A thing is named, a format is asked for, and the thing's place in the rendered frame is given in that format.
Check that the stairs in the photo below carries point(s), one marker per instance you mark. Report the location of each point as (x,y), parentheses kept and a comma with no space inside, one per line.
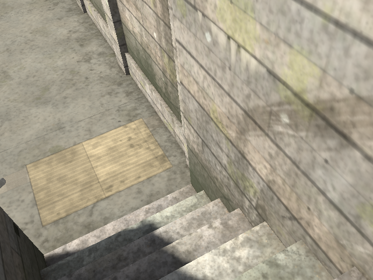
(185,236)

